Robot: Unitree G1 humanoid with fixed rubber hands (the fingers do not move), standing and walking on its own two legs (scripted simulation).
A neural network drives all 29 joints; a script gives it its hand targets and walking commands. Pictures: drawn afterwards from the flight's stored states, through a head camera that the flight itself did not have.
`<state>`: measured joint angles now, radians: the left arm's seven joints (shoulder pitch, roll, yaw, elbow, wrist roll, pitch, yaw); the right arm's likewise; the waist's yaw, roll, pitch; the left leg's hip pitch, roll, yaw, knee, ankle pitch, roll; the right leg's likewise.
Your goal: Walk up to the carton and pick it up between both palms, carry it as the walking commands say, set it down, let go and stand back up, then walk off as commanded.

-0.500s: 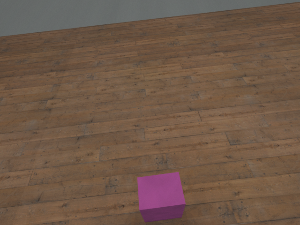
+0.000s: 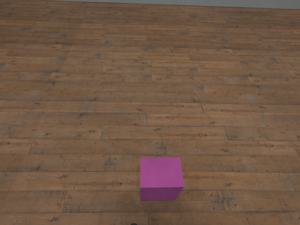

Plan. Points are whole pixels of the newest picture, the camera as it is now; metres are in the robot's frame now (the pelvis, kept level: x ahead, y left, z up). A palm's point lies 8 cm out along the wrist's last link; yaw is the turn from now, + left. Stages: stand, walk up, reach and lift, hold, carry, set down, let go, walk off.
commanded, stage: walk up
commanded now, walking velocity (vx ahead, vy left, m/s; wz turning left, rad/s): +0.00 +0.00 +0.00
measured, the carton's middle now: (158, 180) +0.42 -0.04 -0.63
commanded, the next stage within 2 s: stand in 1.92 s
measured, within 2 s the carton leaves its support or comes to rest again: neither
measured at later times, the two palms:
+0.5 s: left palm out of the picture -0.02 +0.19 -0.15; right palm out of the picture +0.03 -0.25 -0.15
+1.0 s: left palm out of the picture +0.04 +0.20 -0.15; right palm out of the picture +0.06 -0.26 -0.15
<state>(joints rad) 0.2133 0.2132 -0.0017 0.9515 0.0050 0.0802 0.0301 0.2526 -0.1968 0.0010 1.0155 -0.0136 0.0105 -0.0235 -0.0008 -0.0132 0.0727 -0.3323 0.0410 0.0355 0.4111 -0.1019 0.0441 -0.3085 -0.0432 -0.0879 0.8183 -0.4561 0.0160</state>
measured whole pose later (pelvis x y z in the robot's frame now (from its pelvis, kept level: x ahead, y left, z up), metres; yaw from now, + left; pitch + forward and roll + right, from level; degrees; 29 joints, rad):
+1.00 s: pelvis +0.03 -0.02 -0.01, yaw +1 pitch +3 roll +1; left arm 0.34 0.15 0.00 0.97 0.01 -0.02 0.03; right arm 0.26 -0.20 0.00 1.04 -0.01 -0.02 -0.02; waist 0.00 -0.01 -0.03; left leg -0.23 0.01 0.06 0.54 -0.34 0.01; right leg -0.16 -0.04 -0.12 0.50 -0.39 -0.01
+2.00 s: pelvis +0.06 -0.03 -0.01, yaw +1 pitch +1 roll +1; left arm 0.25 0.14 0.00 0.98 0.01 -0.02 0.03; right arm 0.26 -0.19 0.00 1.04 -0.01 -0.01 -0.03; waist 0.00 0.02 0.04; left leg -0.15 0.02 0.07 0.52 -0.37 -0.01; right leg -0.23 -0.04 -0.13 0.56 -0.34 -0.02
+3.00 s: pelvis +0.03 -0.03 +0.00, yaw +1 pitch +0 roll +1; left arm 0.30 0.15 0.00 0.98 0.01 0.00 0.03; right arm 0.26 -0.19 0.00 1.04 -0.01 -0.01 -0.03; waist 0.00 0.00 0.01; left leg -0.14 0.02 0.07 0.42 -0.27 0.00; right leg -0.22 -0.04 -0.13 0.46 -0.24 -0.02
